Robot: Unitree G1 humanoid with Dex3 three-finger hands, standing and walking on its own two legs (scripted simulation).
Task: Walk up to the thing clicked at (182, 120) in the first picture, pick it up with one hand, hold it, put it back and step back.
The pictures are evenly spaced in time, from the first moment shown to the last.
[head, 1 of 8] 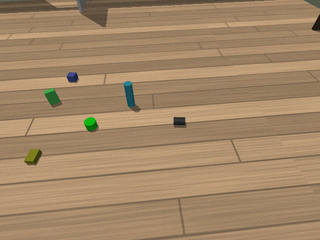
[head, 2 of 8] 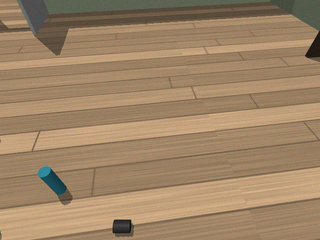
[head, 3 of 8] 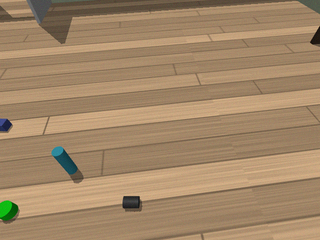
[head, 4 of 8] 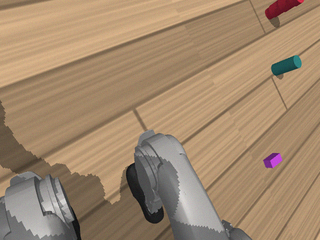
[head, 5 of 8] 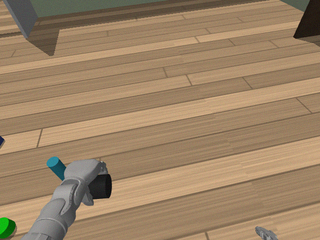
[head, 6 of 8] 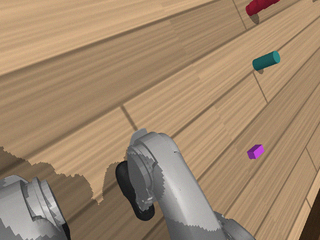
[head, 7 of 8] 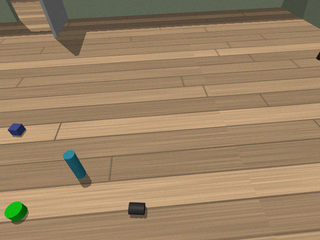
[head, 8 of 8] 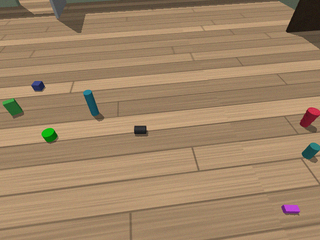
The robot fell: no
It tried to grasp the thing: yes
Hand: left
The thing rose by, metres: 0.68
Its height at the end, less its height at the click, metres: +0.00
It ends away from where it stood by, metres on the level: 0.01
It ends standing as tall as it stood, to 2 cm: yes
